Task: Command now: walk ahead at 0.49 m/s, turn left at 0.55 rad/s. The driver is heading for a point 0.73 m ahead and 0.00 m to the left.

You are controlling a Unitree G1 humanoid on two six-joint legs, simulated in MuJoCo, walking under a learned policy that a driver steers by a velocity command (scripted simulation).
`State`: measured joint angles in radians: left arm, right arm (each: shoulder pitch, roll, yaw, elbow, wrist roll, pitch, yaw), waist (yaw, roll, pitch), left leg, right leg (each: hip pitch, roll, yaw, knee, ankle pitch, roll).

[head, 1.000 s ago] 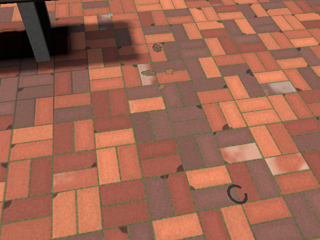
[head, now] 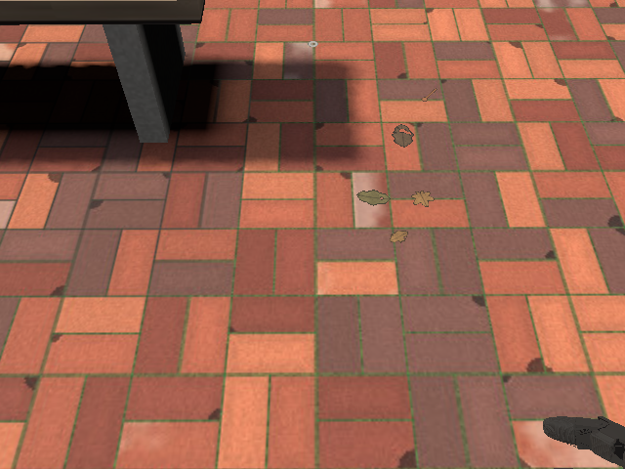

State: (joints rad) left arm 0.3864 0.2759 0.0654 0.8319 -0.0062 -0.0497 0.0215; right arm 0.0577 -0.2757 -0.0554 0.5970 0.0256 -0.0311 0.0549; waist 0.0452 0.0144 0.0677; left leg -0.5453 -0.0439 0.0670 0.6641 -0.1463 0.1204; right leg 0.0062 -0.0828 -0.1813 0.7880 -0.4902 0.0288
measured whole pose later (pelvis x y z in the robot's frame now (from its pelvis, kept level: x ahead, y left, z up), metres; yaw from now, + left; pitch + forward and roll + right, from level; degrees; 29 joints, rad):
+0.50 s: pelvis +0.29 -0.02 +0.01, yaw +16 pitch +2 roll -1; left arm 0.07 0.27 0.04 0.66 0.01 -0.13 -0.02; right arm 0.37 -0.30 -0.07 0.74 0.02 -0.03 -0.01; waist -0.07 0.02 0.00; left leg -0.14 -0.10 -0.23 0.73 -0.50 0.06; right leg -0.45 0.04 0.02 0.53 -0.12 -0.01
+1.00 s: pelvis +0.52 +0.07 +0.03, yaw +6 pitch +2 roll +0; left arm 0.40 0.30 0.06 0.78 -0.03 -0.04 0.02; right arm 0.08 -0.25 -0.04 0.64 -0.01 -0.10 0.01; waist 0.06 -0.03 0.01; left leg -0.37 -0.02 -0.02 0.51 -0.18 0.02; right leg -0.31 0.06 0.13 0.98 -0.49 0.00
